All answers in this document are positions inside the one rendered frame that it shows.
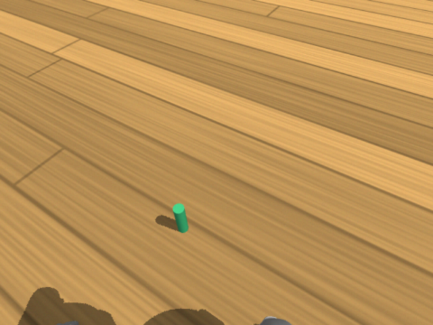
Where can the can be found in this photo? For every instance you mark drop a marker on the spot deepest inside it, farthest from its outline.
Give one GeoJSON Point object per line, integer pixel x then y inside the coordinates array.
{"type": "Point", "coordinates": [180, 217]}

